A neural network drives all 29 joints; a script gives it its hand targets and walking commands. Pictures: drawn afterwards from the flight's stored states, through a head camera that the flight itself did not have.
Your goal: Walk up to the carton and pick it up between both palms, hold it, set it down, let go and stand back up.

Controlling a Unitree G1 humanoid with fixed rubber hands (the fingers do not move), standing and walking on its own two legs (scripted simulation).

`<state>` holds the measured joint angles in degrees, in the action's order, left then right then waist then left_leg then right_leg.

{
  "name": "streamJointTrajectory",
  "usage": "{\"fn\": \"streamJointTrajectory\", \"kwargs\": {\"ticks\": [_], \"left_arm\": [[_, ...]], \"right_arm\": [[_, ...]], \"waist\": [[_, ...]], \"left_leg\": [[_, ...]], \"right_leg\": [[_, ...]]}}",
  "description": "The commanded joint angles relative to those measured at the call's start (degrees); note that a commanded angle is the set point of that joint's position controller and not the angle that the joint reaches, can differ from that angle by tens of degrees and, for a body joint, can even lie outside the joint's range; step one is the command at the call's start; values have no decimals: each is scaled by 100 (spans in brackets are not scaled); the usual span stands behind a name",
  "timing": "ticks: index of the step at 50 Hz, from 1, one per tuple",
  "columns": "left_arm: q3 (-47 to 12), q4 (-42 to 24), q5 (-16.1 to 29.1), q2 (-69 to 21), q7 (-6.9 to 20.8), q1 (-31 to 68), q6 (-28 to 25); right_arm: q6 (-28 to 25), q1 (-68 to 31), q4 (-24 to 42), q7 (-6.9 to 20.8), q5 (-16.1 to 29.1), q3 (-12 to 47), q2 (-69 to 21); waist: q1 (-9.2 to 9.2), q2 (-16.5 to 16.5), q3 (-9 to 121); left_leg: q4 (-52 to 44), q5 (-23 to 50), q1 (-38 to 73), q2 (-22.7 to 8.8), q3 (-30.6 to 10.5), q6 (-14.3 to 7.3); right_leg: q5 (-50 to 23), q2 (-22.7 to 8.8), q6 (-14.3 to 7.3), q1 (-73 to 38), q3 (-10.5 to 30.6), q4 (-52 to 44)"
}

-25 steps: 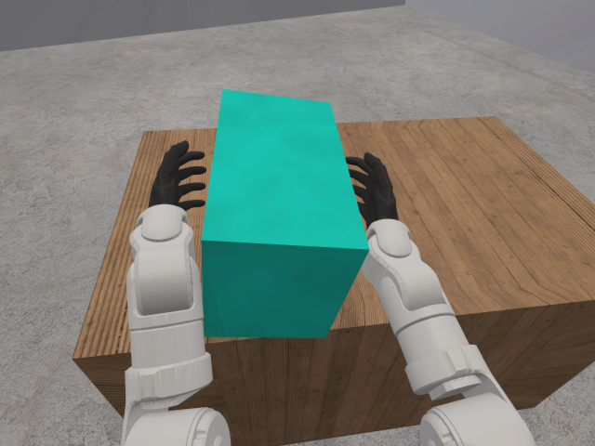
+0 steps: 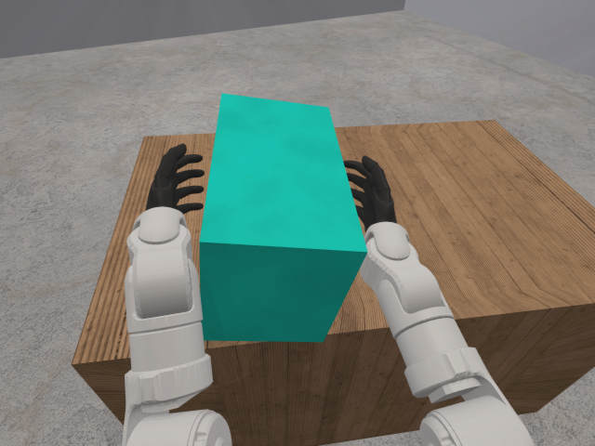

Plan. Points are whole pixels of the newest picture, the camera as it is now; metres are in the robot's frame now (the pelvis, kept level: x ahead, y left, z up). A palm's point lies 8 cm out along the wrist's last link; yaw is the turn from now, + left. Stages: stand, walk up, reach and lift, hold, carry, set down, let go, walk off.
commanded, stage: hold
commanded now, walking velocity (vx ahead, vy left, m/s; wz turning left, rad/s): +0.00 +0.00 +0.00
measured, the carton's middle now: (270, 213) +0.42 +0.00 +0.12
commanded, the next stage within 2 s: none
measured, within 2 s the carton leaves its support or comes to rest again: neither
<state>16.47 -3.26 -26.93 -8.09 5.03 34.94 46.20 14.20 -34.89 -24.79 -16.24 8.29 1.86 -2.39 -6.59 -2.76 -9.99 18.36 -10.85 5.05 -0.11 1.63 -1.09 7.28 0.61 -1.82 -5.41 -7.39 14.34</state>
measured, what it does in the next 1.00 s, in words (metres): stands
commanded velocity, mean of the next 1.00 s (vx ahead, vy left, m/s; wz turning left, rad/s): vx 0.00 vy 0.00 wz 0.00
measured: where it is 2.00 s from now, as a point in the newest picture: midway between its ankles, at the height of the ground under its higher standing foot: outside the picture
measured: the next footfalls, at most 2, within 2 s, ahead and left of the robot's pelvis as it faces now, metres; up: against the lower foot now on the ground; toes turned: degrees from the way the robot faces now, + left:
none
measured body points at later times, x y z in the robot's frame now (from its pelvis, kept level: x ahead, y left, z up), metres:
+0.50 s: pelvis -0.01 +0.00 +0.00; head -0.02 +0.01 +0.45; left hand +0.38 +0.12 +0.19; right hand +0.37 -0.14 +0.15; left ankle +0.01 +0.10 -0.75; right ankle +0.03 -0.09 -0.75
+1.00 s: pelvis +0.00 +0.00 +0.00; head -0.02 +0.01 +0.45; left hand +0.37 +0.13 +0.19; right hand +0.37 -0.13 +0.16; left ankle +0.01 +0.10 -0.75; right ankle +0.03 -0.09 -0.75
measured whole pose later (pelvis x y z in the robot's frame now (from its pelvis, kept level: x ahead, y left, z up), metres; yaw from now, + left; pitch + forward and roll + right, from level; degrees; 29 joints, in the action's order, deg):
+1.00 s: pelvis +0.00 +0.00 +0.00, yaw +0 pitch -12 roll -1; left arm 16.0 -3.2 -26.3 -7.8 4.5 34.9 45.6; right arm 13.3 -35.2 -24.8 -16.3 8.5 1.5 -2.4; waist -6.6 -2.2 -10.6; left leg 18.8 -10.5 3.6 0.0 1.5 -1.2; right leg 6.9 0.5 -1.8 -4.4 -7.8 14.3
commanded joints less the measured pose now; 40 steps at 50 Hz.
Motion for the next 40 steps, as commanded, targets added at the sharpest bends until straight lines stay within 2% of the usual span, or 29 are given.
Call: {"fn": "streamJointTrajectory", "kwargs": {"ticks": [1,3,4,7,8,10,12,13,14,16,18,20,21,22,25,26,27,28,29,31,32,34,35,37,40], "left_arm": [[-2003,-19,802,-2283,738,2548,-204],[-2045,-12,803,-2326,715,2536,-235],[-2006,42,822,-2325,683,2500,-268],[-2240,-324,941,-2319,618,2862,-401],[-2330,-241,966,-2316,606,2786,-416],[-2215,-191,909,-2233,586,2680,-398],[-2079,141,823,-2205,632,2483,-330],[-2108,45,795,-2169,659,2546,-321],[-2002,92,799,-2209,687,2658,-304],[-1996,150,810,-2216,707,2744,-325],[-2054,133,840,-2296,672,2859,-372],[-2206,37,904,-2364,644,2885,-412],[-2237,56,945,-2388,624,2913,-451],[-2219,-15,943,-2340,601,2905,-456],[-2256,-82,988,-2305,559,2944,-444],[-2167,10,925,-2277,560,2943,-413],[-2186,2,936,-2284,584,2876,-390],[-2191,67,941,-2289,608,2883,-395],[-2152,127,897,-2306,632,2914,-372],[-2023,324,802,-2320,689,2699,-320],[-1992,191,787,-2313,725,2739,-301],[-1883,219,785,-2375,748,2693,-282],[-1998,153,809,-2354,757,2656,-268],[-2076,49,834,-2349,743,2719,-304],[-2176,-192,879,-2323,683,2816,-362]], "right_arm": [[-404,-3502,1445,618,232,1749,-2456],[-454,-3540,1451,623,224,1724,-2432],[-484,-3657,1588,632,224,1810,-2474],[-553,-3684,1603,627,179,1760,-2547],[-573,-3719,1769,633,199,1827,-2544],[-540,-3716,1737,622,251,1842,-2448],[-497,-3672,1569,617,218,1861,-2402],[-474,-3524,1339,609,165,1760,-2396],[-469,-3564,1358,619,169,1807,-2478],[-486,-3603,1233,655,115,1640,-2498],[-548,-3759,1374,682,146,1722,-2588],[-558,-3816,1424,662,241,1806,-2620],[-572,-3961,1513,652,272,1860,-2655],[-559,-3913,1605,639,259,1949,-2627],[-508,-3956,1749,633,269,1930,-2576],[-467,-3833,1393,618,225,1865,-2518],[-438,-3747,1395,634,234,1863,-2518],[-440,-3819,1451,639,235,1820,-2558],[-419,-3806,1328,630,194,1801,-2592],[-395,-3615,1133,624,183,1733,-2575],[-384,-3461,966,619,203,1726,-2576],[-392,-3561,1125,609,245,1803,-2572],[-435,-3730,1410,595,275,1835,-2614],[-449,-3689,1364,582,305,1865,-2615],[-490,-3739,1560,605,306,1893,-2636]], "waist": [[-18,300,2074],[-28,343,2151],[22,225,2312],[-78,289,2486],[-86,242,2613],[22,258,2532],[40,199,2170],[-41,293,2154],[32,218,2115],[-31,300,2111],[-6,364,2300],[-37,467,2558],[-36,317,2669],[34,331,2723],[4,278,2851],[-17,275,2531],[15,186,2545],[-61,224,2424],[-40,246,2320],[-28,168,2135],[-104,241,2058],[22,117,2064],[34,158,2281],[-56,235,2465],[8,349,2388]], "left_leg": [[-261,1081,18,144,204,127],[-201,1220,115,123,206,129],[-156,1298,175,135,189,113],[-103,1417,232,112,161,143],[-57,1460,269,116,140,150],[-51,1500,151,107,124,109],[-188,1206,-1,98,157,45],[-240,1067,-23,115,177,69],[-290,921,-69,115,226,43],[-354,735,-242,120,224,65],[-305,869,-269,139,237,26],[-182,1193,-128,154,197,87],[-128,1262,-21,118,137,49],[-132,1311,-45,134,143,56],[-116,1351,87,116,103,70],[-166,1270,16,123,111,72],[-197,1108,-6,123,150,29],[-234,1043,-120,104,134,27],[-276,998,-216,132,117,14],[-304,1060,-181,135,170,25],[-306,1111,-126,102,169,59],[-279,1226,-160,142,183,44],[-266,1357,-77,169,191,34],[-175,1486,14,146,159,126],[-137,1516,12,173,155,114]], "right_leg": [[-929,154,337,-702,-123,-9],[-909,155,312,-616,-133,15],[-980,164,338,-654,-127,13],[-1048,226,331,-584,-160,39],[-1131,209,359,-585,-165,68],[-1178,188,338,-670,-126,56],[-1085,137,382,-684,-46,17],[-927,138,374,-770,-91,4],[-819,118,392,-692,-94,4],[-592,103,329,-705,-109,-22],[-869,99,382,-768,-129,35],[-1127,132,341,-882,-112,93],[-1234,112,353,-859,-89,101],[-1220,132,363,-894,-93,93],[-1158,161,367,-799,-81,114],[-1081,152,368,-664,-85,84],[-1040,156,374,-766,-97,65],[-1013,144,364,-767,-105,57],[-908,119,395,-791,-57,46],[-1096,139,408,-792,-70,36],[-1056,111,389,-912,-19,13],[-1156,119,394,-845,-75,54],[-1389,115,406,-922,-88,98],[-1396,169,371,-943,-101,108],[-1369,147,366,-829,-101,76]]}}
